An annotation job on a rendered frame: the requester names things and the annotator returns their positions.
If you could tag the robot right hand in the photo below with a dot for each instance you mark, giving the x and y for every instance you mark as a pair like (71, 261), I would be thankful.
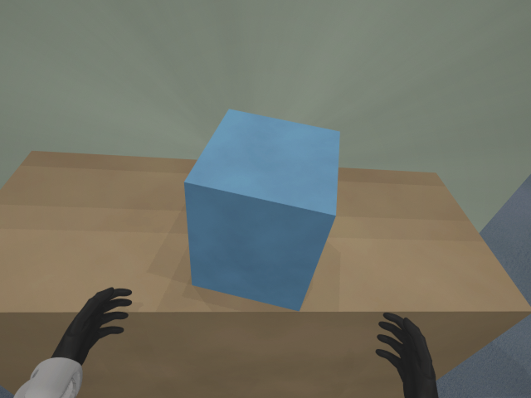
(415, 364)

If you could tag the carton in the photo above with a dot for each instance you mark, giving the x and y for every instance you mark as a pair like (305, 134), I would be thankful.
(260, 202)

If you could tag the robot left hand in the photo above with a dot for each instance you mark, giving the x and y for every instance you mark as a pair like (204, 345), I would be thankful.
(84, 331)

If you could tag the pedestal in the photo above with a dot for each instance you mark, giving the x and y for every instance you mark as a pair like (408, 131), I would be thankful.
(75, 224)

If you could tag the robot left forearm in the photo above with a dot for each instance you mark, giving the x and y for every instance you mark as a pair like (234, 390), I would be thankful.
(57, 377)

